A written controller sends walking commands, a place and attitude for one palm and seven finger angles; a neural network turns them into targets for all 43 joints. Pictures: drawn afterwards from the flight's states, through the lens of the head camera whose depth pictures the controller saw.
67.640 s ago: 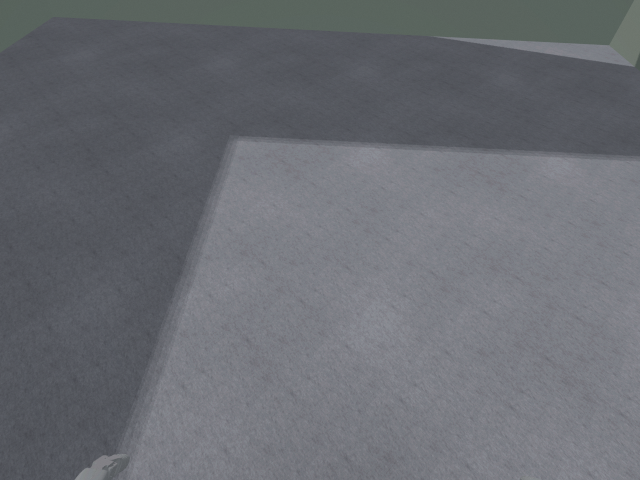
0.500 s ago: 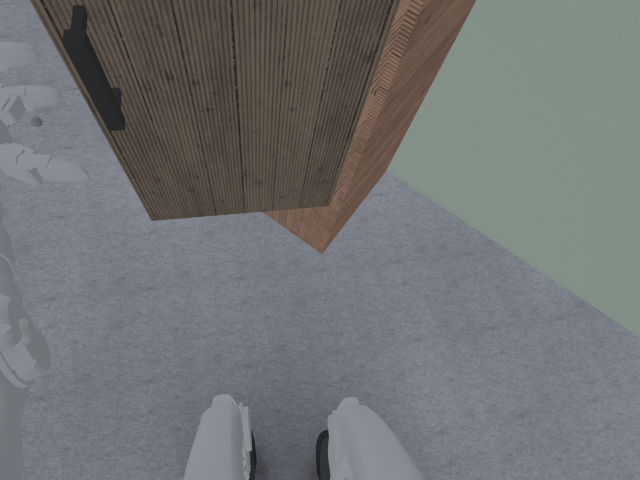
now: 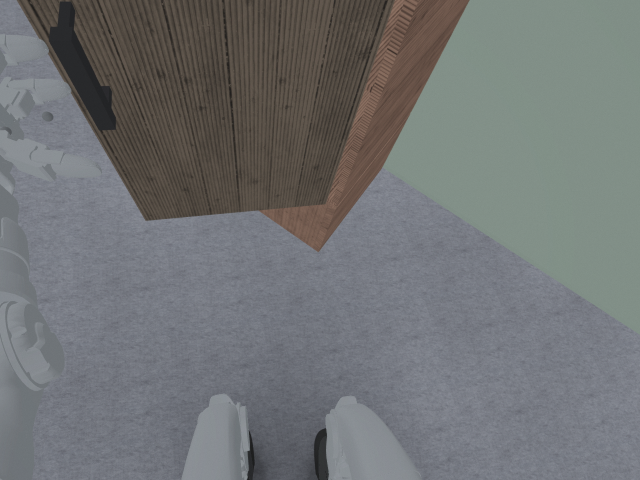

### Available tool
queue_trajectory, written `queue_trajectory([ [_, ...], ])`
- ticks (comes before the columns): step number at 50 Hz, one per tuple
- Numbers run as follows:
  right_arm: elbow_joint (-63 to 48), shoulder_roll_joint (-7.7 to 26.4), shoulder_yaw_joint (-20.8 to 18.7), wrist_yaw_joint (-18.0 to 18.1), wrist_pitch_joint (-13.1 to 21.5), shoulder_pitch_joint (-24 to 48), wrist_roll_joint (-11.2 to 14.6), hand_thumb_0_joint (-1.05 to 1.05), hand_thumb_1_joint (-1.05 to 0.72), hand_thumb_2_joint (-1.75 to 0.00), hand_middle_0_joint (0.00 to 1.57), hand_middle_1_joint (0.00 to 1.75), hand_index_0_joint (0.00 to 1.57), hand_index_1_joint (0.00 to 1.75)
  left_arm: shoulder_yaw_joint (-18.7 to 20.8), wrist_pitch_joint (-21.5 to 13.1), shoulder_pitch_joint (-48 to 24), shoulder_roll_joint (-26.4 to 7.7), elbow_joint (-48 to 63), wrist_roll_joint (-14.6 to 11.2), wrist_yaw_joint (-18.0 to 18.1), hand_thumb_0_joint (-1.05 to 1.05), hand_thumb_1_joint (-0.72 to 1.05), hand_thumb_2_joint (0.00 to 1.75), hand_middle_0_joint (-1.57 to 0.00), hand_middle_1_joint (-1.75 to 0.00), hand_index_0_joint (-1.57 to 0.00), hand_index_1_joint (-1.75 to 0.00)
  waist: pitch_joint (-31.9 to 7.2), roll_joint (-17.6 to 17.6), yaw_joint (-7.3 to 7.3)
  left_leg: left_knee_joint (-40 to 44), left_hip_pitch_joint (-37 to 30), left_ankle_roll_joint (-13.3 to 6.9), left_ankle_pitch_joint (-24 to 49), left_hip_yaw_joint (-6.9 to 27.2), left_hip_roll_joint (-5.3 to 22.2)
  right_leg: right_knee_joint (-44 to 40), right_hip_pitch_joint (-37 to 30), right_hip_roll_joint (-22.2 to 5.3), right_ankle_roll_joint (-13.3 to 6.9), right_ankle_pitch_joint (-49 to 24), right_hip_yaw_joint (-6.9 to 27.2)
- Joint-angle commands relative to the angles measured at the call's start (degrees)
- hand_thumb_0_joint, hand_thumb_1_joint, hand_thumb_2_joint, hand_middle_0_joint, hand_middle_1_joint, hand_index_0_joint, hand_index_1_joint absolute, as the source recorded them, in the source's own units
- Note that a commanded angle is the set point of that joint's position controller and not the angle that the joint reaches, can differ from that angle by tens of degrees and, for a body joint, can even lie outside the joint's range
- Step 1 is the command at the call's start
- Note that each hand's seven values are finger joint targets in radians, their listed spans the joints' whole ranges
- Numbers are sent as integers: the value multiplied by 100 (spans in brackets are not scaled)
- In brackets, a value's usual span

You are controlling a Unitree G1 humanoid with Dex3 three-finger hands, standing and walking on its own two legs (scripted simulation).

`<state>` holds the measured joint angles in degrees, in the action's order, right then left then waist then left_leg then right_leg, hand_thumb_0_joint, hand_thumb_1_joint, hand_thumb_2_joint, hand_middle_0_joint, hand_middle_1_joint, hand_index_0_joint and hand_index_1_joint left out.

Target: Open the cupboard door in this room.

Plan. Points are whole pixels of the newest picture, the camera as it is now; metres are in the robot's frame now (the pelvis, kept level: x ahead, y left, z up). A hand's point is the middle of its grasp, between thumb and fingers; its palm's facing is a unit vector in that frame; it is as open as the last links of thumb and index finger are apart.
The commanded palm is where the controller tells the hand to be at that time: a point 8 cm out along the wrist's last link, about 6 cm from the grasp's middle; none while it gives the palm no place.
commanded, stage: slide the fingers in behind the handle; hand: left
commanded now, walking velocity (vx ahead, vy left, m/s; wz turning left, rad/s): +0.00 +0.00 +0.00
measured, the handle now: (88, 71) +0.57 +0.24 +0.07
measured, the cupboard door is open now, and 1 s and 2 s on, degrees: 45 45 45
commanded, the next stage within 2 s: close the thumb around the handle in 1.20 s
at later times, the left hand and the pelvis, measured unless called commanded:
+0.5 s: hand (99, 113) +0.52 +0.22 +0.07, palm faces +0.11 -0.99 -0.01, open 14.0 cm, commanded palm +0.49 +0.26 +0.07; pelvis +0.00 -0.01 +0.00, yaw +1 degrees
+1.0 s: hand (114, 112) +0.52 +0.21 +0.07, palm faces +0.13 -0.99 -0.02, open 14.0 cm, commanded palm +0.50 +0.24 +0.07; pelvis +0.01 -0.02 +0.00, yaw +1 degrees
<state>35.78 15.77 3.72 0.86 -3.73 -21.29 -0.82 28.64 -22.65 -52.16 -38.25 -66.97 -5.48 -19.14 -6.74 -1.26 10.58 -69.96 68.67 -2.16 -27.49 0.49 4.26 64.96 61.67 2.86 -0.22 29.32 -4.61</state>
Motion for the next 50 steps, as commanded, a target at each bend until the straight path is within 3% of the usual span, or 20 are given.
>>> queue_trajectory([
  [1, -163, 1171, -437, 98, 5, -1035, 23, 0, -90, -90, 20, 30, 20, 30, -21, -206, -2188, -1443, 912, -111, 36, 0, -50, 30, -30, -120, -30, -120, -2633, -1036, 51, 805, -3144, 39, 2022, 499, -64, -841, -370, 118, -94, -1432, 146],
  [4, -160, 1169, -460, 103, 26, -1060, -2, 0, -90, -90, 20, 30, 20, 30, 26, -263, -2445, -1488, 1263, -109, 81, 0, -50, 30, -30, -120, -30, -120, -2966, -1307, -8, 812, -3482, 70, 2262, 546, -59, -780, -322, 108, -118, -1528, 129],
  [6, -174, 1125, -485, 73, 48, -1058, -24, 0, -90, -90, 20, 30, 20, 30, 7, -365, -2298, -1295, 1423, -168, 142, 0, -50, 30, -30, -120, -30, -120, -3169, -1264, -52, 785, -3638, 78, 2493, 533, -72, -797, -441, 126, -118, -1691, 138],
  [9, -119, 1098, -505, 29, 46, -1057, -41, 0, -90, -90, 20, 30, 20, 30, -104, -519, -2327, -1051, 1551, -175, 240, 0, -50, 30, -30, -120, -30, -120, -3161, -1320, -50, 799, -3892, 132, 2717, 601, -48, -759, -289, 135, -134, -1694, 87],
  [10, -120, 1067, -508, 14, 34, -1034, -36, 0, -90, -90, 20, 30, 20, 30, -248, -505, -2234, -828, 1437, -157, 268, 0, -50, 30, -30, -120, -30, -120, -3049, -1299, -24, 819, -3848, 135, 2639, 587, -54, -786, -265, 136, -129, -1650, 81],
  [13, -86, 1079, -508, 19, 18, -1066, -35, 0, -90, -90, 20, 30, 20, 30, -361, -400, -2302, -656, 1102, -104, 379, 0, -50, 30, -30, -120, -30, -120, -2632, -1022, 100, 871, -3571, 89, 2236, 595, -69, -840, -164, 122, -120, -1450, 80],
  [16, -128, 1084, -491, 33, 11, -1038, -33, 0, -90, -90, 20, 30, 20, 30, -345, -327, -2428, -757, 1029, -29, 510, 0, -50, 30, -30, -120, -30, -120, -2541, -939, 90, 909, -3323, 66, 1984, 533, -101, -879, -306, 94, -106, -1388, 123],
  [19, -155, 1065, -502, 16, 23, -1034, -67, 0, -90, -90, 20, 30, 20, 30, -220, -510, -2516, -869, 1295, 36, 662, 0, -50, 30, -30, -120, -30, -120, -2943, -1163, 1, 856, -3611, 97, 2293, 548, -100, -792, -289, 88, -131, -1519, 137],
  [20, -152, 1031, -499, -1, 34, -1021, -84, 0, -90, -90, 20, 30, 20, 30, -305, -574, -2607, -748, 1368, 43, 698, 0, -50, 30, -30, -120, -30, -120, -3003, -1200, 28, 832, -3644, 106, 2331, 553, -97, -770, -294, 93, -125, -1544, 134],
  [22, -165, 1032, -497, -23, 34, -1006, -88, 0, -90, -90, 20, 30, 20, 30, -159, -645, -2437, -875, 1315, 52, 768, 0, -50, 30, -30, -120, -30, -120, -2999, -1127, -39, 808, -3507, 99, 2301, 488, -114, -781, -475, 101, -122, -1601, 166],
  [24, -159, 1036, -492, -35, 26, -1007, -87, 0, -90, -90, 20, 30, 20, 30, -149, -650, -2408, -859, 1180, 51, 791, 0, -50, 30, -30, -120, -30, -120, -2980, -997, 12, 767, -3339, 62, 2304, 439, -135, -777, -590, 99, -98, -1725, 192],
  [28, -248, 1029, -467, -23, -15, -1031, -66, 0, -90, -90, 20, 30, 20, 30, -53, -534, -2174, -1017, 1044, 79, 743, 0, -50, 30, -30, -120, -30, -120, -2930, -749, -53, 751, -2837, 0, 2134, 303, -194, -785, -1081, 95, -80, -1920, 284],
  [31, -216, 999, -484, -22, -14, -1006, -49, 0, -90, -90, 20, 30, 20, 30, -248, -521, -2369, -792, 1176, 52, 717, 0, -50, 30, -30, -120, -30, -120, -2910, -801, 35, 750, -2879, -2, 2075, 293, -177, -832, -1004, 89, -57, -1904, 298],
  [34, -166, 992, -518, -32, 13, -1019, -55, 0, -90, -90, 20, 30, 20, 30, -311, -636, -2469, -632, 1407, -39, 710, 0, -50, 30, -30, -120, -30, -120, -3141, -1019, 16, 728, -3173, 19, 2266, 313, -171, -822, -923, 102, -81, -1984, 302],
  [40, -29, 968, -540, -57, 13, -1060, -60, 0, -90, -90, 20, 30, 20, 30, -727, -553, -2518, -83, 1051, 17, 837, 0, -50, 30, -30, -120, -30, -120, -2696, -914, 178, 779, -3185, 37, 2027, 381, -157, -881, -527, 92, -79, -1671, 229],
  [43, -69, 1024, -514, -44, 9, -1107, -87, 0, -90, -90, 20, 30, 20, 30, -343, -509, -2577, -641, 973, 124, 987, 0, -50, 30, -30, -120, -30, -120, -2702, -783, 109, 762, -2856, -13, 1860, 325, -197, -878, -769, 89, -80, -1640, 299],
  [44, -90, 990, -509, -51, 14, -1085, -82, 0, -90, -90, 20, 30, 20, 30, -545, -521, -2653, -462, 1027, 175, 977, 0, -50, 30, -30, -120, -30, -120, -2817, -837, 152, 759, -2906, -15, 1917, 318, -205, -871, -782, 74, -68, -1711, 308],
  [47, -108, 970, -503, -61, 29, -1051, -86, 0, -90, -90, 20, 30, 20, 30, -579, -574, -2626, -397, 1078, 139, 924, 0, -50, 30, -30, -120, -30, -120, -2808, -888, 126, 742, -2887, -9, 1912, 291, -210, -887, -862, 77, -78, -1745, 322],
  [49, -111, 997, -519, -56, 30, -1057, -83, 0, -90, -90, 20, 30, 20, 30, -402, -651, -2573, -563, 1165, 71, 894, 0, -50, 30, -30, -120, -30, -120, -3065, -921, 69, 721, -3032, 2, 2142, 308, -204, -828, -935, 84, -88, -1932, 325],
  [50, -118, 971, -524, -65, 31, -1053, -86, 0, -90, -90, 20, 30, 20, 30, -463, -675, -2566, -467, 1262, 52, 861, 0, -50, 30, -30, -120, -30, -120, -3210, -1003, 38, 701, -3103, 9, 2253, 295, -213, -797, -990, 83, -91, -2033, 323],
])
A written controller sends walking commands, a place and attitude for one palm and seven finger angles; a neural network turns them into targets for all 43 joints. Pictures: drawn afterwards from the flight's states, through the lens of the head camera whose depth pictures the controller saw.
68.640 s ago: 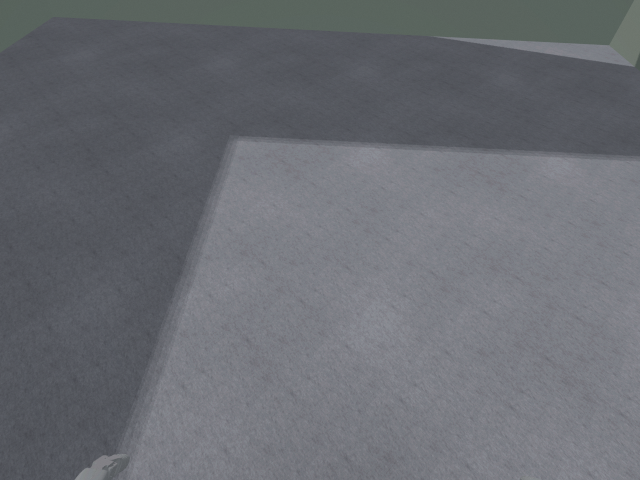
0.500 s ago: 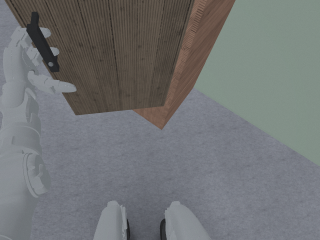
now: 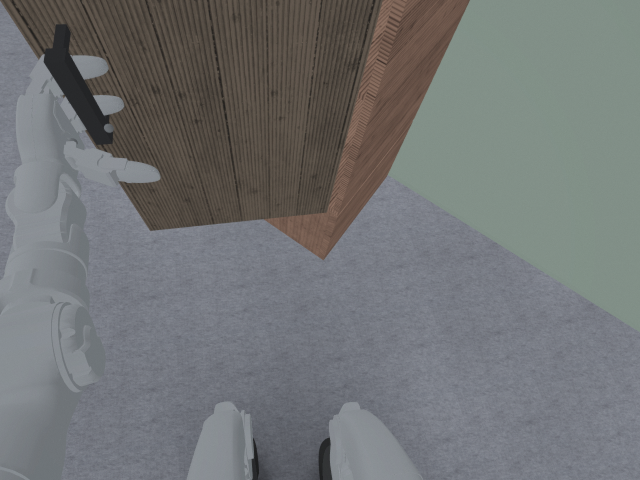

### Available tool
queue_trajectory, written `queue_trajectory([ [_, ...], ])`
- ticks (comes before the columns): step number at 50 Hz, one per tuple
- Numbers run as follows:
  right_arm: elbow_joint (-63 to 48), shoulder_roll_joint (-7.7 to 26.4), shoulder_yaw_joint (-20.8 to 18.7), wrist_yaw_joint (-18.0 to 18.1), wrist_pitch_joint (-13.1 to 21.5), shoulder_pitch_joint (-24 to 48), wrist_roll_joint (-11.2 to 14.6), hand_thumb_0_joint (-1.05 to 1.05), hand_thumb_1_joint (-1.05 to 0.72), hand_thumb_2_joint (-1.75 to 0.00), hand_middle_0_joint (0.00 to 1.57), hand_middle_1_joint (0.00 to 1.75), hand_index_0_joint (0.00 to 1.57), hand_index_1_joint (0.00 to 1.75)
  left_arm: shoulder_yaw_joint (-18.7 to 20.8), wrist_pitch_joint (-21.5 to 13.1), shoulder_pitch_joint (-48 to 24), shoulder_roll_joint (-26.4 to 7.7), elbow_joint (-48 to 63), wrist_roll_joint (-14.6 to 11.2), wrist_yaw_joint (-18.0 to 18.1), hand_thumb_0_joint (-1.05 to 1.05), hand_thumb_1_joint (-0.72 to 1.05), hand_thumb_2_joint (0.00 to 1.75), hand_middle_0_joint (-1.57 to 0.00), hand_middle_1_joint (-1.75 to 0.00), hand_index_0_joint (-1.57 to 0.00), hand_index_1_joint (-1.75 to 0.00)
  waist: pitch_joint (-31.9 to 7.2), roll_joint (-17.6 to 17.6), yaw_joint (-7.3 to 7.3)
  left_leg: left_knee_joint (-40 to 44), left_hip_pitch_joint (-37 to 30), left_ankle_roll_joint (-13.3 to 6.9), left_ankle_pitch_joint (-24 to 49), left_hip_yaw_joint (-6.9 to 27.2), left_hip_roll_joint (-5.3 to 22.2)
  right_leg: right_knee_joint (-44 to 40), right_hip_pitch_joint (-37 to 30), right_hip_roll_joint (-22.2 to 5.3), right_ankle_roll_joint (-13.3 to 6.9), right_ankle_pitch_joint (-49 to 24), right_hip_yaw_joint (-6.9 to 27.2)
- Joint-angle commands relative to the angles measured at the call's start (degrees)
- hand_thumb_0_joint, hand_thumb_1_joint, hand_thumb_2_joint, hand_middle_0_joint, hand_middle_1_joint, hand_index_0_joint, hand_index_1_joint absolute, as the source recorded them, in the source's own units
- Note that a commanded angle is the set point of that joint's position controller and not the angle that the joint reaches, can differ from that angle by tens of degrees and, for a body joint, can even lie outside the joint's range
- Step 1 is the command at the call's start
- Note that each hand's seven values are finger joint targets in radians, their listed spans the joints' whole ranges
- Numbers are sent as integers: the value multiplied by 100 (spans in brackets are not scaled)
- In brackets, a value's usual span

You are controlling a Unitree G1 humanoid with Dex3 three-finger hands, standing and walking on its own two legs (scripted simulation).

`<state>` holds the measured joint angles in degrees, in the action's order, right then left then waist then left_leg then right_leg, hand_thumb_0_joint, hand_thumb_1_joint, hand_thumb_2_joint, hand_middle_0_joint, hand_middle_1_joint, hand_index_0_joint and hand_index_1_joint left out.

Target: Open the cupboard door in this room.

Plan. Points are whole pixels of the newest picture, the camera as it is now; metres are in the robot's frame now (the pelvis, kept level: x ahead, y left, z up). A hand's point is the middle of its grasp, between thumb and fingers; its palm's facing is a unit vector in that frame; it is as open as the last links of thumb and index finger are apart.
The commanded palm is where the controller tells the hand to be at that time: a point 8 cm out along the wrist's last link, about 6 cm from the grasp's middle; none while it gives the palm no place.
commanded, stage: slide the fingers in behind the handle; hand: left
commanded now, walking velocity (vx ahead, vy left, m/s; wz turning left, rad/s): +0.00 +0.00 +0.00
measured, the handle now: (84, 89) +0.57 +0.24 +0.07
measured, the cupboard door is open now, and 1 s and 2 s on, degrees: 45 45 79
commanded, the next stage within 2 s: close the thumb around the handle in 0.20 s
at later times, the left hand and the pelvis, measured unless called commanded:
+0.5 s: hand (108, 130) +0.52 +0.21 +0.06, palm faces +0.10 -1.00 -0.01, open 12.9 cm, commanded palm +0.50 +0.25 +0.06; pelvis +0.00 +0.01 +0.00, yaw +0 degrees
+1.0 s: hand (108, 128) +0.52 +0.21 +0.06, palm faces +0.11 -0.99 -0.01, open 5.5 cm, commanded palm +0.50 +0.25 +0.06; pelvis +0.00 +0.01 +0.00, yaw +0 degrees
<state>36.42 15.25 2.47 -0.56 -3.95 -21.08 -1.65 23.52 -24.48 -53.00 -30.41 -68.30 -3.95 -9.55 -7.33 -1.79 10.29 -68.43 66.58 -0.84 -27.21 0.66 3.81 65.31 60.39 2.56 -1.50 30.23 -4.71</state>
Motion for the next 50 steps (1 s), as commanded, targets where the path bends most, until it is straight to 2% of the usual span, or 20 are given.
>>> queue_trajectory([
  [1, -187, 1019, -411, 73, 53, -1058, 8, 0, -90, -90, 20, 30, 20, 30, 65, -502, -2391, -1238, 1385, -116, -116, 0, -50, 30, -30, -120, -30, -120, -3119, -889, 58, 550, -2899, -121, 2216, 268, -161, -859, -873, 115, 44, -2133, 337],
  [2, -190, 1016, -399, 64, 53, -1044, 16, 0, -90, -90, 20, 30, 20, 30, 4, -480, -2321, -1164, 1313, -130, -128, 0, -50, 30, -30, -120, -30, -120, -3003, -850, 75, 565, -2833, -127, 2114, 254, -164, -893, -853, 120, 52, -2065, 341],
  [5, -192, 1021, -391, 74, 42, -1042, 34, 0, -90, -90, 20, 30, 20, 30, 104, -453, -2315, -1296, 1245, -119, -107, 0, -50, 30, -30, -120, -30, -120, -2860, -704, 79, 585, -2634, -145, 2007, 236, -170, -895, -963, 125, 68, -2059, 351],
  [8, -183, 1030, -383, 86, 44, -1054, 23, 0, -90, -90, 20, 30, 20, 30, 116, -448, -2413, -1340, 1269, -91, -95, 0, -50, 30, -30, -120, -30, -120, -2779, -848, 109, 582, -2681, -150, 1981, 257, -165, -888, -793, 126, 49, -1964, 342],
  [10, -187, 1037, -380, 98, 31, -1048, 31, 0, -90, -90, 20, 30, 20, 30, 176, -417, -2323, -1395, 1176, -103, -88, 0, -50, 30, -30, -120, -30, -120, -2747, -709, 93, 587, -2626, -142, 1984, 252, -159, -901, -852, 121, 65, -1983, 341],
  [15, -178, 1018, -401, 77, 41, -1043, 8, 0, -90, -90, 20, 30, 20, 30, 98, -502, -2338, -1227, 1378, -131, -84, 0, -50, 30, -30, -120, -30, -120, -3035, -1008, 38, 572, -3067, -93, 2361, 312, -144, -828, -692, 123, 36, -2119, 282],
  [16, -161, 1029, -403, 81, 32, -1061, 6, 0, -90, -90, 20, 30, 20, 30, 115, -485, -2277, -1238, 1296, -126, -79, 0, -44, 32, -30, -121, -30, -121, -2973, -842, 64, 581, -3019, -96, 2346, 326, -131, -828, -708, 126, 42, -2114, 262],
  [19, -188, 1040, -406, 73, 24, -1058, 6, 0, -90, -90, 20, 30, 20, 30, 112, -465, -2251, -1206, 1281, -132, -59, 0, -28, 40, -32, -122, -32, -122, -2920, -838, 55, 620, -3016, -97, 2308, 323, -135, -843, -692, 126, 49, -2072, 254],
  [20, -215, 1040, -403, 73, 12, -1057, 5, 0, -90, -90, 20, 30, 20, 30, 206, -463, -2156, -1298, 1329, -132, -49, 0, -22, 42, -32, -123, -32, -123, -2987, -815, -22, 624, -2972, -96, 2330, 299, -150, -844, -828, 125, 43, -2119, 267],
  [22, -219, 1034, -397, 74, -4, -1037, 18, 0, -90, -90, 20, 30, 20, 30, 154, -433, -2091, -1265, 1199, -101, -46, 0, -11, 47, -33, -124, -33, -124, -2777, -725, 10, 653, -2843, -96, 2171, 288, -150, -877, -791, 122, 47, -2019, 261],
  [23, -205, 1027, -393, 73, 6, -1057, 5, 0, -90, -90, 20, 30, 20, 30, 68, -454, -2244, -1154, 1219, -98, -40, 0, -5, 49, -33, -125, -33, -125, -2702, -739, 99, 638, -2878, -114, 2179, 316, -145, -860, -662, 130, 41, -1994, 249],
  [29, -164, 1042, -417, 77, 21, -1054, -18, 0, -90, -90, 20, 30, 20, 30, 77, -592, -2460, -1163, 1408, -92, 27, 0, 28, 64, -36, -128, -36, -128, -3022, -974, 58, 628, -3230, -58, 2333, 401, -120, -817, -478, 123, 18, -1911, 226],
  [31, -147, 1039, -413, 66, 21, -1041, -25, 0, -90, -90, 20, 30, 20, 30, 34, -591, -2457, -1098, 1354, -97, 41, 0, 40, 68, -36, -130, -36, -130, -2913, -972, 84, 648, -3238, -52, 2269, 416, -113, -840, -417, 128, 24, -1834, 206],
  [32, -149, 1052, -418, 68, 14, -1050, -22, 0, -90, -90, 20, 30, 20, 30, 80, -565, -2345, -1147, 1233, -75, 46, 0, 45, 71, -37, -130, -37, -130, -2868, -795, 89, 655, -3116, -65, 2158, 394, -117, -866, -494, 127, 32, -1795, 216],
  [35, -131, 1042, -406, 72, 15, -1040, -17, 0, -90, -90, 20, 30, 20, 30, -110, -526, -2491, -975, 1150, -30, 51, 0, 62, 78, -38, -132, -38, -132, -2728, -901, 158, 676, -3128, -64, 2048, 429, -112, -872, -291, 121, 27, -1658, 194],
  [37, -145, 1078, -410, 83, 6, -1052, -23, 0, -90, -90, 20, 30, 20, 30, 10, -521, -2532, -1169, 1239, -18, 70, 0, 73, 83, -39, -133, -39, -133, -2805, -913, 130, 697, -3155, -63, 2035, 440, -110, -877, -354, 119, 23, -1646, 201],
  [40, -147, 1053, -404, 75, -2, -1061, -25, 0, -90, -90, 20, 30, 20, 30, -27, -531, -2481, -1084, 1249, -38, 55, 0, 90, 90, -40, -135, -40, -135, -2944, -934, 107, 670, -3240, -55, 2219, 437, -117, -852, -403, 127, 13, -1775, 192],
  [42, -147, 1061, -389, 79, -10, -1061, -21, 0, -90, -90, 20, 30, 20, 30, -29, -478, -2462, -1101, 1122, -51, 37, 0, 90, 90, -40, -135, -40, -135, -2768, -714, 161, 662, -3007, -83, 2080, 407, -122, -883, -483, 131, 35, -1754, 206],
  [45, -150, 1048, -405, 77, 1, -1053, -23, 0, -90, -90, 20, 30, 20, 30, -32, -519, -2507, -1081, 1242, -66, 23, 0, 90, 90, -40, -135, -40, -135, -2934, -925, 115, 645, -3138, -76, 2181, 402, -132, -870, -483, 127, 23, -1823, 217],
  [50, -169, 1051, -388, 80, -7, -1040, -12, 0, -90, -90, 20, 30, 20, 30, 17, -492, -2328, -1156, 1120, -64, 3, 0, 90, 90, -40, -135, -40, -135, -2806, -809, 107, 639, -2940, -90, 2094, 355, -146, -886, -574, 126, 34, -1833, 243],
])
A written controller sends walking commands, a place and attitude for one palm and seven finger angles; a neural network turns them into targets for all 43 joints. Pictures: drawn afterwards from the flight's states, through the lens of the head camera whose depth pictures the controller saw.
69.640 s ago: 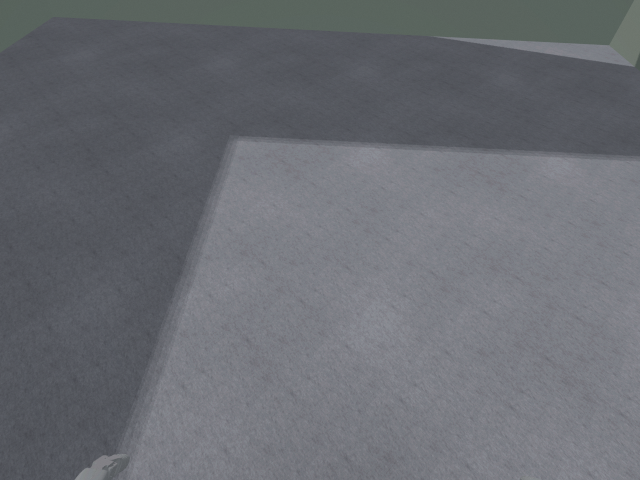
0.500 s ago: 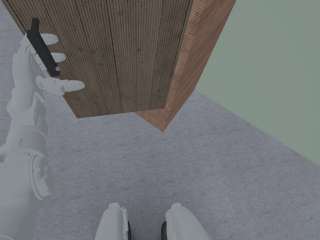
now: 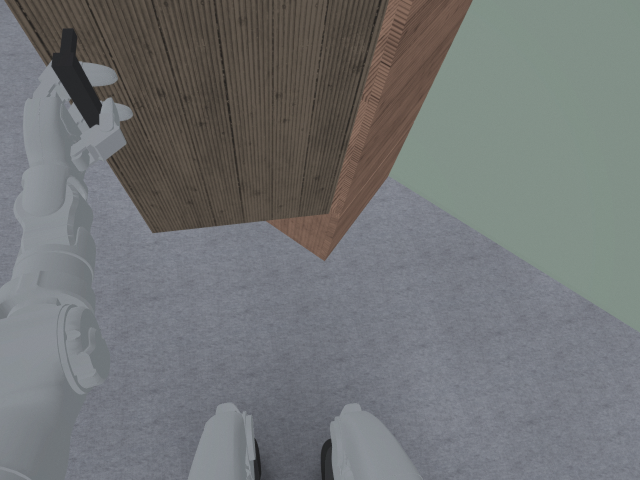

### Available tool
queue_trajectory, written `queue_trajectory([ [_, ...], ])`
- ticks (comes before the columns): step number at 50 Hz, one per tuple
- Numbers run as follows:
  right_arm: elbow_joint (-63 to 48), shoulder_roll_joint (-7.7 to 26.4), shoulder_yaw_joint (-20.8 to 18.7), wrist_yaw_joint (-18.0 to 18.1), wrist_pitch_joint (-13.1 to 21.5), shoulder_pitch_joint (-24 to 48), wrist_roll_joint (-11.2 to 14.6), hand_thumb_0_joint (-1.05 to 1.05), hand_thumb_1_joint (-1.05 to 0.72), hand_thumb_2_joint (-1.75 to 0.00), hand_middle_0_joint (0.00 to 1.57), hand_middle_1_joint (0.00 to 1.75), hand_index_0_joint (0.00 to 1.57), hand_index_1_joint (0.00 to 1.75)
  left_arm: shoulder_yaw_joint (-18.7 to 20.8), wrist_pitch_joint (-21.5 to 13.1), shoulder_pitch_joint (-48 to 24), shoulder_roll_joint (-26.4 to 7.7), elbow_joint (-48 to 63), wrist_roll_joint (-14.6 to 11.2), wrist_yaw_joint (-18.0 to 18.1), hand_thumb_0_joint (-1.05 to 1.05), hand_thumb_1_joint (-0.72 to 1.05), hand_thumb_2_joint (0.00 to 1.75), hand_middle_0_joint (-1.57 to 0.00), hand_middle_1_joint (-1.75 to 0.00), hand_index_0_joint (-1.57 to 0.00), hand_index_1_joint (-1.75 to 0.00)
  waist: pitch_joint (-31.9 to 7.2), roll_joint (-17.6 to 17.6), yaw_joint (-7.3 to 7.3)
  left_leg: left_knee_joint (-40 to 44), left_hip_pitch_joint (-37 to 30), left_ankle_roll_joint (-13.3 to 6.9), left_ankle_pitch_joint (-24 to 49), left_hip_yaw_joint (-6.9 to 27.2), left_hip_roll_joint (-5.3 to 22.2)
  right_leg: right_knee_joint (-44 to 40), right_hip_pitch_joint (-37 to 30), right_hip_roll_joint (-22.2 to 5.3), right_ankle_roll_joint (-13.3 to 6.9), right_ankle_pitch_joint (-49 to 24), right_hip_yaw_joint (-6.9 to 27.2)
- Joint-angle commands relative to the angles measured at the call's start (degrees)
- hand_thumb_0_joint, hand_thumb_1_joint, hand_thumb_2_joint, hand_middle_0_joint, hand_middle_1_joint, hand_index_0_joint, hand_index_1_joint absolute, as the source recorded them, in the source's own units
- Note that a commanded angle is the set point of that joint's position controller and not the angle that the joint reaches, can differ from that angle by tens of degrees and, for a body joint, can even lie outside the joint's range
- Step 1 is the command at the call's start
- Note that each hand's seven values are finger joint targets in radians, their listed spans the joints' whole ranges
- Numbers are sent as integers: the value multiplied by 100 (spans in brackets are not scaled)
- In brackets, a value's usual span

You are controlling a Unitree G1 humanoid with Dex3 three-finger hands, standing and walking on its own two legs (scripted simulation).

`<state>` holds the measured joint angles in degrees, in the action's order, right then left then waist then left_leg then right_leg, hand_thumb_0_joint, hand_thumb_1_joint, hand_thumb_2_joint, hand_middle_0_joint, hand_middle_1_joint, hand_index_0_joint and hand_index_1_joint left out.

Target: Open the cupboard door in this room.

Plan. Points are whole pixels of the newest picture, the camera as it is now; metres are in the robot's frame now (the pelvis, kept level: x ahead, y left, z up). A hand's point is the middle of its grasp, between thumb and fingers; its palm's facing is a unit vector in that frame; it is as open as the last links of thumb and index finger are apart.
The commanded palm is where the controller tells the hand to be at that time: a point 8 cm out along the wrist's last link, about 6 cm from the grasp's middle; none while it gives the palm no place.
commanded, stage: pull the door open along its arc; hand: left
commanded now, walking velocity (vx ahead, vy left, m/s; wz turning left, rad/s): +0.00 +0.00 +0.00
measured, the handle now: (90, 93) +0.57 +0.24 +0.07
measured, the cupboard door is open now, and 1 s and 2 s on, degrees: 45 79 90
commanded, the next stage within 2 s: open thumb and fingers to let go in 1.24 s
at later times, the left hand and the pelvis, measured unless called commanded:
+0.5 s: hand (125, 179) +0.45 +0.19 +0.06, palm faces +0.07 -1.00 -0.01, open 5.6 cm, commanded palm +0.40 +0.23 +0.06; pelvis +0.02 +0.00 +0.02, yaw -1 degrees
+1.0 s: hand (209, 268) +0.34 +0.09 +0.06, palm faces +0.48 -0.88 +0.01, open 6.0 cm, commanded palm +0.28 +0.14 +0.06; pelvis +0.00 -0.03 +0.02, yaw +3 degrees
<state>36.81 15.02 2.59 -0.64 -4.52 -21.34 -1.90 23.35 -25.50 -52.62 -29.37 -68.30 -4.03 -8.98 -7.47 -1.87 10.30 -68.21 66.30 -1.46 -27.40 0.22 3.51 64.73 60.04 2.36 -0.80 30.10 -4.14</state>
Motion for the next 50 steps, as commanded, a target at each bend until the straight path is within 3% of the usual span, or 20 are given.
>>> queue_trajectory([
  [1, -198, 1083, -394, 100, 43, -1013, 8, 0, -90, -90, 20, 30, 20, 30, 117, -374, -2406, -1371, 1151, -66, -46, 0, 90, 90, -40, -135, -40, -135, -2742, -718, 112, 612, -2811, -45, 2072, 378, -110, -841, -616, 146, -26, -1842, 197],
  [4, -221, 1089, -386, 112, 47, -1018, 24, 0, -90, -90, 20, 30, 20, 30, 215, -387, -2436, -1560, 1203, -46, -74, 0, 90, 90, -40, -135, -40, -135, -2846, -832, 75, 588, -2766, -51, 2094, 361, -122, -803, -672, 139, -32, -1895, 230],
  [6, -225, 1052, -382, 103, 47, -1010, 25, 0, -90, -90, 20, 30, 20, 30, 61, -319, -2290, -1279, 1027, -87, -110, 0, 90, 90, -40, -135, -40, -135, -2678, -708, 116, 592, -2695, -57, 2046, 344, -125, -847, -658, 151, -20, -1885, 216],
  [11, -331, 1040, -428, 73, 32, -954, 34, 0, -90, -90, 20, 30, 20, 30, 141, -384, -1757, -1231, 1556, -202, -159, 0, 90, 90, -40, -135, -40, -135, -3189, -927, -137, 644, -3131, -11, 2485, 314, -124, -785, -892, 148, -43, -2225, 196],
  [19, -621, 927, -525, -21, 12, -721, 148, 0, -90, -90, 20, 30, 20, 30, -38, -442, -24, -585, 2649, -466, -114, 0, 90, 90, -40, -135, -40, -135, -3166, -545, -479, 915, -3334, -1, 2944, 166, -176, -924, -1598, 176, -33, -2862, 161],
  [21, -722, 871, -542, -53, 28, -580, 197, 0, -90, -90, 20, 30, 20, 30, -253, -425, 663, -218, 3006, -553, -88, 0, 90, 90, -40, -135, -40, -135, -2910, -441, -566, 1037, -3275, 5, 2831, 101, -198, -1018, -1747, 169, -30, -2876, 153],
  [24, -856, 841, -565, -77, 83, -385, 231, 0, -90, -90, 20, 30, 20, 30, -335, -457, 1518, 5, 3707, -666, 25, 0, 90, 90, -40, -135, -40, -135, -2740, -396, -710, 1164, -3277, 6, 2812, 34, -221, -1069, -1953, 147, -28, -2981, 167],
  [27, -973, 786, -568, -80, 130, -183, 262, 0, -90, -90, 20, 30, 20, 30, -435, -492, 2247, 241, 4207, -749, 136, 0, 90, 90, -40, -135, -40, -135, -2325, -125, -773, 1292, -3063, -3, 2557, -21, -242, -1141, -2128, 132, -20, -2943, 175],
  [28, -1035, 628, -551, -57, 200, -4, 176, 0, -90, -90, 20, 30, 20, 30, 382, -469, 2309, 305, 4595, -1090, 955, 0, 90, 90, -40, -135, -40, -135, -2318, -251, -1271, 1366, -2950, 62, 2624, -44, -252, -1120, -2216, 118, -34, -2803, 109],
  [29, -1034, 554, -518, -92, 256, 80, 149, 0, -90, -90, 20, 30, 20, 30, -173, -409, 2721, 906, 4486, -912, 1353, 0, 90, 90, -40, -135, -40, -135, -2141, -245, -1080, 1399, -2970, 105, 2497, -43, -248, -1102, -2085, 119, -9, -2638, 71],
  [30, -1021, 558, -509, -127, 278, 119, 143, 0, -90, -90, 20, 30, 20, 30, -252, -367, 2978, 1106, 4427, -879, 1593, 0, 90, 90, -40, -135, -40, -135, -1838, -9, -1048, 1405, -2838, 121, 2324, -21, -235, -1122, -1965, 100, -10, -2496, 38],
  [33, -1063, 540, -527, -167, 305, 231, -6, 0, -90, -90, 20, 30, 20, 30, -343, -467, 3053, 1133, 4984, -434, 2362, 0, 90, 90, -40, -135, -40, -135, -1982, 59, -1112, 1354, -2737, 118, 2162, -24, -266, -1011, -2119, 50, -29, -2401, 118],
  [37, -1067, 403, -515, -211, 296, 507, -156, 0, -90, -90, 20, 30, 20, 30, -927, -436, 3014, 1781, 5202, 232, 3313, 0, 90, 90, -40, -135, -40, -135, -1918, 23, -1067, 1292, -2683, 122, 1855, -23, -285, -968, -1970, -51, -34, -2130, 152],
  [39, -1085, 361, -518, -217, 297, 627, -210, 0, -90, -90, 20, 30, 20, 30, -1209, -356, 3131, 2102, 5240, 477, 3733, 0, 90, 90, -40, -135, -40, -135, -1970, 194, -1062, 1280, -2669, 108, 1766, 9, -294, -996, -2001, -58, -41, -2034, 151],
  [42, -1095, 322, -534, -219, 318, 764, -223, 0, -90, -90, 20, 30, 20, 30, -1707, -273, 3225, 2542, 5477, 643, 3993, 0, 90, 90, -40, -135, -40, -135, -2065, 193, -1009, 1275, -2779, 106, 1642, -16, -314, -1104, -2104, -82, -51, -1996, 182],
  [43, -1096, 317, -556, -200, 342, 766, -247, 0, -90, -90, 20, 30, 20, 30, -1827, -240, 3338, 2620, 5505, 680, 4029, 0, 90, 90, -40, -135, -40, -135, -2141, 428, -968, 1250, -2779, 85, 1644, -13, -307, -1148, -2198, -63, -39, -2060, 196],
  [46, -1087, 255, -541, -173, 396, 938, -236, 0, -90, -90, 20, 30, 20, 30, -2139, -156, 3478, 2943, 5666, 695, 4217, 0, 90, 90, -40, -135, -40, -135, -1993, 414, -970, 1303, -2779, 84, 1464, -39, -340, -1296, -2277, -110, -28, -1951, 248],
  [48, -1073, 236, -517, -129, 437, 978, -252, 0, -90, -90, 20, 30, 20, 30, -2259, -106, 3527, 2956, 5659, 754, 4257, 0, 90, 90, -40, -135, -40, -135, -1780, 571, -916, 1306, -2646, 64, 1275, -28, -352, -1447, -2309, -144, -8, -1807, 347],
  [50, -1059, 178, -514, -107, 486, 1056, -262, 0, -90, -90, 20, 30, 20, 30, -2473, -137, 3604, 3089, 5849, 848, 4270, 0, 90, 90, -40, -135, -40, -135, -1764, 506, -916, 1298, -2675, 55, 1291, -48, -372, -1493, -2371, -211, 8, -1917, 424],
])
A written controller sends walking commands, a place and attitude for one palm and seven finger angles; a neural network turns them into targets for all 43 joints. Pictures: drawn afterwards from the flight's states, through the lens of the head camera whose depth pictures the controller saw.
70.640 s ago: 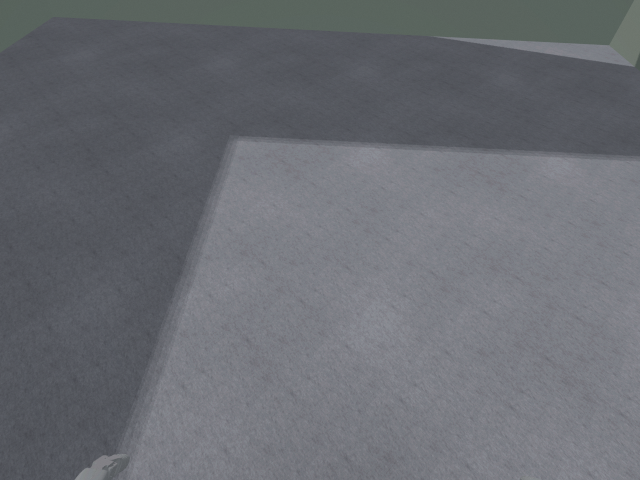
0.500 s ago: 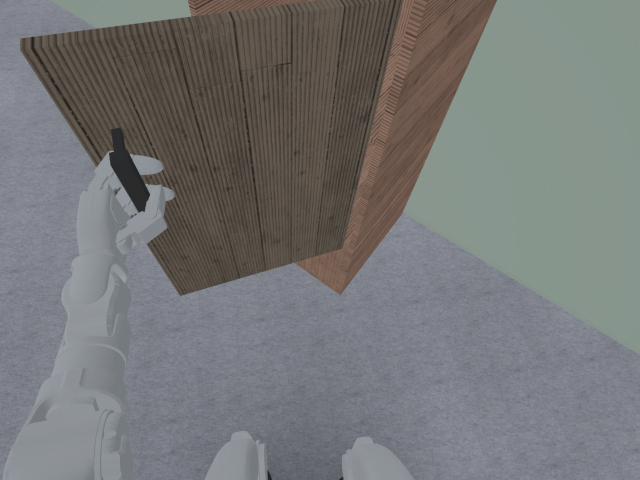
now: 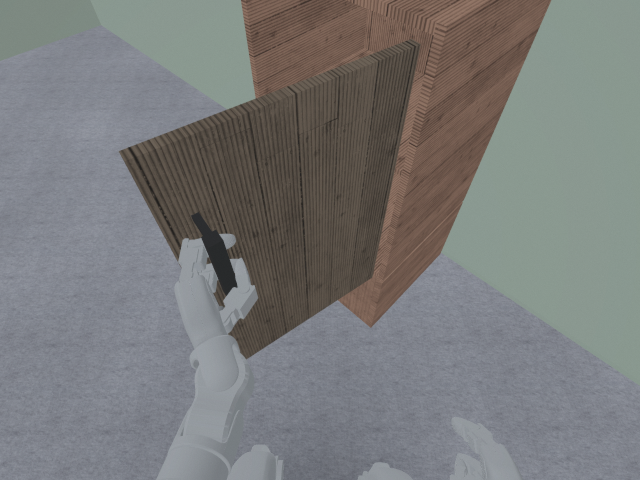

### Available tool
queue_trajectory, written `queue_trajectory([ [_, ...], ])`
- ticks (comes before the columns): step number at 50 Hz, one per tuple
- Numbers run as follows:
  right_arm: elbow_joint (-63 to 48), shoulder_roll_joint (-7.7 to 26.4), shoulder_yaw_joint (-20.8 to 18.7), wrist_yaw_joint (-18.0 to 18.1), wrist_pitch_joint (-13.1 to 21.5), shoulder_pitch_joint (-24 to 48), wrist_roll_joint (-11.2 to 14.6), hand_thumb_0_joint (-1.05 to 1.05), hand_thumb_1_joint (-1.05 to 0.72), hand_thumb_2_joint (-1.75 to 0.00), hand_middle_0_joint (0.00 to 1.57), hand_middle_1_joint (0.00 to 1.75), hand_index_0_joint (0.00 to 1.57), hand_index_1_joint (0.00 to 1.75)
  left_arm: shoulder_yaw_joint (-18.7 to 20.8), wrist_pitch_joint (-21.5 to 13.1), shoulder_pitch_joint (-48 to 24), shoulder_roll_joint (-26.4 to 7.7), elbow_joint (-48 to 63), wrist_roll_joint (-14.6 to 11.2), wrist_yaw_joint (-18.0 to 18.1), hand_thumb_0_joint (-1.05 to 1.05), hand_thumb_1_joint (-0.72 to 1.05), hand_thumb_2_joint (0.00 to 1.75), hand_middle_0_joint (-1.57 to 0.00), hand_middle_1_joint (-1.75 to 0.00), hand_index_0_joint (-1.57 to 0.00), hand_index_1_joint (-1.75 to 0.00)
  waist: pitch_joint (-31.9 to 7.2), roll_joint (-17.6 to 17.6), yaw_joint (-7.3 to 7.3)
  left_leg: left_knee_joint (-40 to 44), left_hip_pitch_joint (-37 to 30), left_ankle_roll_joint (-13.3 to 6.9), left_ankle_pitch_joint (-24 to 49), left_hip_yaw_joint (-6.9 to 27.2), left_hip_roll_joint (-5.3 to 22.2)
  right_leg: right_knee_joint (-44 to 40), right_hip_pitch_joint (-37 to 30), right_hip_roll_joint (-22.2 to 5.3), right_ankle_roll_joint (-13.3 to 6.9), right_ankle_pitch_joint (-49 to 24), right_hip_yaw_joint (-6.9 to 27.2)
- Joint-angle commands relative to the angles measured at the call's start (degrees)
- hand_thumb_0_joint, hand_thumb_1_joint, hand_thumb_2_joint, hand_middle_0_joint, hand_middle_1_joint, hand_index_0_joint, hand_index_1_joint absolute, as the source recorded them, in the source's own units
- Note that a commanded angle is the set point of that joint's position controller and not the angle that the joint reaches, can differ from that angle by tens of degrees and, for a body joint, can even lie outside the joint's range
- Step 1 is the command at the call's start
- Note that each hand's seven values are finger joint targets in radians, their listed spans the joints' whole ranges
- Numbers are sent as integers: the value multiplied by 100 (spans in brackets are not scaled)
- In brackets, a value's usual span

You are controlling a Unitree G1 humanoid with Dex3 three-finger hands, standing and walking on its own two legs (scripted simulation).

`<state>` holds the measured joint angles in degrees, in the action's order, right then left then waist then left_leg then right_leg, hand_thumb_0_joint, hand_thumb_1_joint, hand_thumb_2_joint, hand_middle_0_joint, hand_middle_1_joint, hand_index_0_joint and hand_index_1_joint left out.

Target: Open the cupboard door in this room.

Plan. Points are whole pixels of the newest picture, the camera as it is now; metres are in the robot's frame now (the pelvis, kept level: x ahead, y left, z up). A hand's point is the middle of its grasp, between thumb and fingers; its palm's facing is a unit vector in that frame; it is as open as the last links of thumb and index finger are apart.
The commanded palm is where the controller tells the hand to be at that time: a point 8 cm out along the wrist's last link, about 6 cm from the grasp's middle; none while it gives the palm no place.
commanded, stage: pull the door open along its arc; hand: left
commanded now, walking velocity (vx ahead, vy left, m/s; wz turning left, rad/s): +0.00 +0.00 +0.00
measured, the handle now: (216, 258) +0.38 +0.15 +0.05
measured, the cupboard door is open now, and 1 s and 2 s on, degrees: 79 90 92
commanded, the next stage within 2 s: open thumb and fingers to let go in 0.24 s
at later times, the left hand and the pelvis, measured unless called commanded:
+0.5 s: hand (289, 314) +0.31 +0.05 +0.04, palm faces +0.42 -0.91 -0.04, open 6.0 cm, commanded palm +0.26 +0.09 +0.04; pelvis +0.00 -0.03 +0.00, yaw +3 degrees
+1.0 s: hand (279, 320) +0.30 +0.06 +0.04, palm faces +0.37 -0.93 -0.03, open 14.0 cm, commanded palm +0.25 +0.10 +0.04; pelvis +0.01 -0.01 +0.00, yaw +2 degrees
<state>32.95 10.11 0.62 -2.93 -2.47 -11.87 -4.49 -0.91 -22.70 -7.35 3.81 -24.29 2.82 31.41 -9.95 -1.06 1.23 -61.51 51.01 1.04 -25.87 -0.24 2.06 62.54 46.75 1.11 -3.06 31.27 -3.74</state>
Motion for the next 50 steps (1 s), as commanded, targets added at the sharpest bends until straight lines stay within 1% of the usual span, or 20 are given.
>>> queue_trajectory([
  [1, -676, 639, -309, 122, 314, 127, -16, 0, -90, -90, 20, 30, 20, 30, -182, -417, -732, -108, 1490, 205, 225, 0, 90, 90, -40, -135, -40, -135, -1522, 363, -28, 631, -1175, -192, 1173, -5, -234, -1284, -1085, -106, 232, -2139, 403],
  [5, -712, 572, -287, 108, 454, 207, -20, 0, -90, -90, 20, 30, 20, 30, -664, -360, -93, 292, 1728, 234, 138, 0, 90, 90, -40, -135, -40, -135, -1409, 462, -42, 649, -1165, -169, 1228, 25, -241, -1332, -1224, -190, 263, -2525, 451],
  [10, -799, 480, -240, 121, 657, 324, -41, 0, -90, -90, 20, 30, 20, 30, -1104, -231, 577, 658, 2100, 364, 159, 0, 90, 90, -40, -135, -40, -135, -1279, 580, -44, 609, -1069, -155, 1076, 55, -282, -1467, -1282, -305, 313, -2541, 594],
  [13, -819, 443, -200, 146, 783, 386, -50, 0, -90, -90, 20, 30, 20, 30, -1306, -114, 810, 826, 2157, 463, 192, 0, 90, 90, -40, -135, -40, -135, -1113, 760, -12, 537, -994, -151, 914, 103, -301, -1636, -1195, -361, 335, -2235, 729],
  [16, -724, 448, -201, 190, 839, 431, -43, 0, -90, -90, 20, 30, 20, 30, -1144, -66, 338, 696, 2246, 396, 313, 0, 90, 90, -40, -135, -40, -135, -1095, 711, 42, 447, -913, -129, 809, 136, -319, -1668, -1115, -430, 358, -2084, 842],
  [17, -647, 451, -184, 225, 826, 475, -36, 0, -90, -90, 20, 30, 20, 30, -954, -68, -167, 471, 2127, 392, 379, 0, 90, 90, -40, -135, -40, -135, -906, 655, 118, 392, -805, -127, 684, 150, -316, -1719, -954, -470, 368, -1835, 918],
  [19, -593, 428, -182, 273, 846, 579, -44, 0, -90, -90, 20, 30, 20, 30, -833, -62, -356, 424, 1987, 332, 420, 0, 76, 84, -39, -134, -39, -134, -822, 762, 111, 305, -671, -122, 527, 175, -337, -1868, -909, -543, 401, -1481, 1098],
  [21, -559, 413, -175, 279, 858, 591, -52, 0, -90, -90, 20, 30, 20, 30, -792, -65, -372, 450, 1842, 301, 409, 0, 62, 78, -38, -132, -38, -132, -935, 750, 66, 304, -621, -118, 536, 196, -347, -1847, -1004, -584, 414, -1561, 1157],
  [24, -604, 428, -219, 246, 836, 474, -62, 0, -90, -90, 20, 30, 20, 30, -946, -70, -189, 600, 1980, 360, 339, 0, 41, 69, -36, -130, -36, -130, -1519, 665, 14, 350, -779, -126, 951, 189, -334, -1513, -1315, -536, 411, -2557, 990],
  [26, -624, 461, -237, 223, 804, 372, -58, 0, -90, -90, 20, 30, 20, 30, -1028, -32, -81, 677, 1961, 366, 254, 0, 27, 63, -35, -128, -35, -128, -1600, 742, 46, 368, -866, -136, 1106, 165, -323, -1401, -1367, -519, 439, -3026, 852],
  [30, -674, 485, -264, 220, 734, 267, -37, 0, -90, -90, 20, 30, 20, 30, -981, -4, 246, 563, 2133, 312, 108, 0, -1, 51, -33, -125, -33, -125, -1641, 897, 19, 378, -817, -117, 1291, 170, -327, -1350, -1687, -568, 491, -3779, 899],
  [34, -722, 484, -245, 214, 730, 287, -29, 0, -90, -90, 20, 30, 20, 30, -1128, 29, 323, 701, 2248, 295, 91, 0, -29, 39, -32, -122, -32, -122, -1497, 823, 57, 391, -907, -126, 1305, 158, -317, -1318, -1516, -515, 464, -3744, 759],
  [35, -724, 482, -249, 217, 725, 271, -28, 0, -90, -90, 20, 30, 20, 30, -1032, 18, 420, 620, 2285, 290, 108, 0, -36, 36, -31, -122, -31, -122, -1528, 763, -2, 414, -924, -117, 1314, 157, -322, -1297, -1540, -503, 445, -3679, 716],
  [37, -748, 483, -230, 215, 737, 307, -22, 0, -90, -90, 20, 30, 20, 30, -1151, 14, 425, 719, 2283, 315, 122, 0, -50, 30, -30, -120, -30, -120, -1397, 711, 31, 438, -955, -127, 1211, 161, -319, -1320, -1352, -458, 414, -3291, 640],
  [39, -749, 493, -251, 223, 772, 333, -28, 0, -90, -90, 20, 30, 20, 30, -1154, -20, 396, 701, 2383, 326, 138, 0, -50, 30, -30, -120, -30, -120, -1404, 730, 40, 412, -967, -129, 1202, 164, -308, -1314, -1293, -444, 408, -3220, 638],
  [41, -765, 493, -245, 233, 783, 358, -26, 0, -90, -90, 20, 30, 20, 30, -1127, -51, 450, 655, 2418, 332, 163, 0, -50, 30, -28, -110, -28, -110, -1435, 710, 7, 411, -967, -130, 1159, 162, -310, -1293, -1239, -418, 383, -3020, 608],
  [42, -740, 494, -246, 230, 796, 359, -22, 0, -90, -90, 20, 30, 20, 30, -1178, -60, 346, 692, 2408, 372, 182, 0, -50, 30, -27, -105, -27, -105, -1393, 616, 48, 420, -1035, -136, 1148, 157, -302, -1283, -1124, -386, 359, -2872, 546],
  [44, -776, 501, -236, 213, 823, 371, -26, 0, -90, -90, 20, 30, 20, 30, -1289, -39, 405, 810, 2409, 397, 206, 0, -50, 30, -26, -95, -26, -95, -1376, 475, 17, 435, -1103, -149, 1160, 145, -299, -1231, -989, -322, 299, -2622, 430],
  [48, -784, 506, -237, 222, 837, 375, -14, 0, -90, -90, 20, 30, 20, 30, -1234, 17, 315, 751, 2354, 432, 281, 0, -50, 30, -22, -75, -22, -75, -1406, 540, -4, 454, -1144, -152, 1168, 164, -273, -1210, -913, -254, 254, -2364, 364],
  [50, -799, 500, -235, 210, 840, 417, -15, 0, -90, -90, 20, 30, 20, 30, -1272, 60, 289, 824, 2401, 409, 314, 0, -50, 30, -21, -65, -21, -65, -1482, 430, -31, 461, -1199, -152, 1160, 143, -273, -1166, -860, -221, 225, -2213, 288],
])
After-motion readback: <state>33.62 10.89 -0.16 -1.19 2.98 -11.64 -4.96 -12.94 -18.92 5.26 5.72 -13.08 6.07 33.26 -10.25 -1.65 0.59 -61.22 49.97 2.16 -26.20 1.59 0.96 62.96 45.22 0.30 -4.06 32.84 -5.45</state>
